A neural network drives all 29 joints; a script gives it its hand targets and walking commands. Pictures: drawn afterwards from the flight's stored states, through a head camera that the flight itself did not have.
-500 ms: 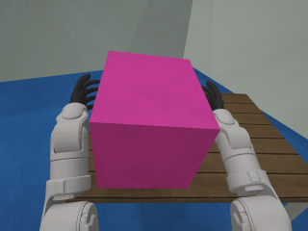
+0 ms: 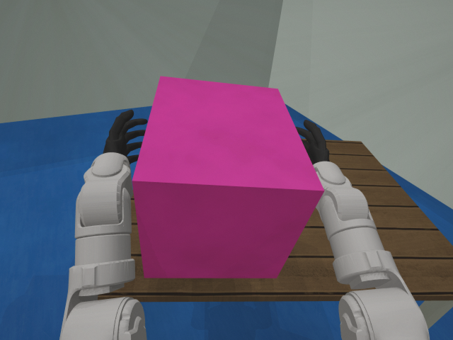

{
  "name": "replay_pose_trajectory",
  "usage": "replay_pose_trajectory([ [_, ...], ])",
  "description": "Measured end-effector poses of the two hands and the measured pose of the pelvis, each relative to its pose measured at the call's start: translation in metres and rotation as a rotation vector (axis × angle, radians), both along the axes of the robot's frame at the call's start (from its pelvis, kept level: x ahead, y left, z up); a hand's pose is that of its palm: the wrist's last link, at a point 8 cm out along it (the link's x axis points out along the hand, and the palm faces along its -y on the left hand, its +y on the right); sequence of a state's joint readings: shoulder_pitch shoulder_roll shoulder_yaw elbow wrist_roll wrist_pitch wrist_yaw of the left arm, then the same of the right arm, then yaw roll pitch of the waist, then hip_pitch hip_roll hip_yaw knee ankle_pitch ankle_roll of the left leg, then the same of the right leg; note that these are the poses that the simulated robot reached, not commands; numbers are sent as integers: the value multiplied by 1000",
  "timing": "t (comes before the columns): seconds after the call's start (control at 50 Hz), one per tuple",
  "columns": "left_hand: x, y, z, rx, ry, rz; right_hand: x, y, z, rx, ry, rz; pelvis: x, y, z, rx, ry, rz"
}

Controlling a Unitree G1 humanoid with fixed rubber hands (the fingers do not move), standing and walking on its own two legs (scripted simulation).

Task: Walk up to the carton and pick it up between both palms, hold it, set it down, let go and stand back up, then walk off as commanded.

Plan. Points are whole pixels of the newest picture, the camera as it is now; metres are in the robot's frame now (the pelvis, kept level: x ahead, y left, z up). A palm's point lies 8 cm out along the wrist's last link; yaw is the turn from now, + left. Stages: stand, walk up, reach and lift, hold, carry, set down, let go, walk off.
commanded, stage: hold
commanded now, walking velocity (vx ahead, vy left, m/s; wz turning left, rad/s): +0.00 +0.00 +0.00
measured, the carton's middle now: (217, 174) +0.40 +0.01 +0.16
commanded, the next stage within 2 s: none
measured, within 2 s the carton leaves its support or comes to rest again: neither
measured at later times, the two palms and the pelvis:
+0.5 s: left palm (119, 159) +0.35 +0.17 +0.22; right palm (316, 165) +0.36 -0.16 +0.21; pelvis +0.00 +0.00 +0.00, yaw +0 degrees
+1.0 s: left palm (117, 155) +0.36 +0.17 +0.23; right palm (316, 161) +0.36 -0.16 +0.22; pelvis +0.00 +0.00 +0.00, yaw +0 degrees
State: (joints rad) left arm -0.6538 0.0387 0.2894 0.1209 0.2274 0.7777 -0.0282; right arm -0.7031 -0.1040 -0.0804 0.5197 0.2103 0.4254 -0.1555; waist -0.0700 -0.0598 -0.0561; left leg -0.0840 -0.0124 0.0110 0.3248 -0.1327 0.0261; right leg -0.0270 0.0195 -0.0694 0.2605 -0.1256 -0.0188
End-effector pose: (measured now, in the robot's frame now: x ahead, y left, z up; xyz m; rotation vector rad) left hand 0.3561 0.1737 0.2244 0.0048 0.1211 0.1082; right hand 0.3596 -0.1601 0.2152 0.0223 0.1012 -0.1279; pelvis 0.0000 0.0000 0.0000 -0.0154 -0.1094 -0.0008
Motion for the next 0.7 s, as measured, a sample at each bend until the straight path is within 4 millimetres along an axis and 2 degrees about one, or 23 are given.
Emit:
replay_pose_trajectory([
  [0.38, -1, -1, 1, 8, 1, 7, 1, -1, 3, -8, 0, 8, 3, 0, 0, 0, -5, -4],
  [0.58, 0, -3, -2, 9, 25, 4, 1, -2, -6, 1, 24, 5, -2, -2, 0, 3, 1, 0],
  [0.7, -1, -3, 0, 6, 8, 8, 1, -3, -2, 1, 6, 7, -3, -3, 0, 2, 4, -2],
])
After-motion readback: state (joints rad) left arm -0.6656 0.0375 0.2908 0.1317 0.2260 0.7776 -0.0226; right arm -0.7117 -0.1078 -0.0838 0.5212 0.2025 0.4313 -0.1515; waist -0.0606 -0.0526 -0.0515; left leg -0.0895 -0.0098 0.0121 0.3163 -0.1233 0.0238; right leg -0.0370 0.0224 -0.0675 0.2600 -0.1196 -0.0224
